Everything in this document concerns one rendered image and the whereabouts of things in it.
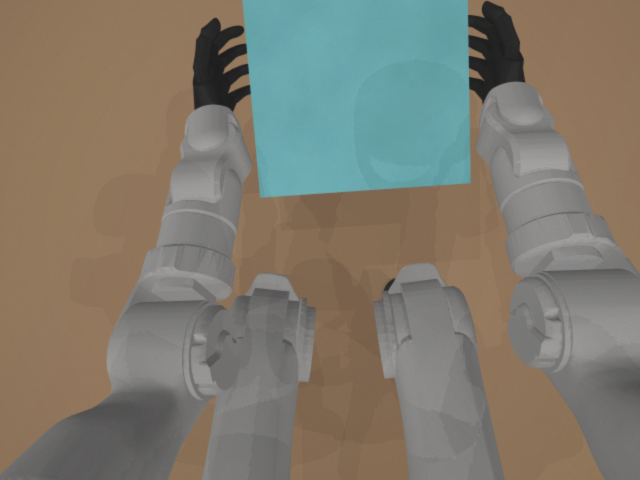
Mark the robot right hand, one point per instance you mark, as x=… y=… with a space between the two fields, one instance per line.
x=504 y=61

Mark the robot right forearm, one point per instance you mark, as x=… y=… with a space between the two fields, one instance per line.
x=550 y=224

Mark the robot left forearm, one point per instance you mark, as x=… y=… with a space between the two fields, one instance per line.
x=192 y=258

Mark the robot left upper arm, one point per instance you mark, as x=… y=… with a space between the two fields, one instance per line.
x=166 y=361

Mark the robot right upper arm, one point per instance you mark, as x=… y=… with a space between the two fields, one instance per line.
x=582 y=328

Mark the left robot shin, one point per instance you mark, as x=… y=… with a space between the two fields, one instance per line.
x=240 y=306

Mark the robot left hand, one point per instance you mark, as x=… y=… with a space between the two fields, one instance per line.
x=210 y=85

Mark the carton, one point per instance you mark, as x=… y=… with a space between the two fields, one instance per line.
x=354 y=95

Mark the robot right thigh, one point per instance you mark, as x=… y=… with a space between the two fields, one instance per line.
x=446 y=419

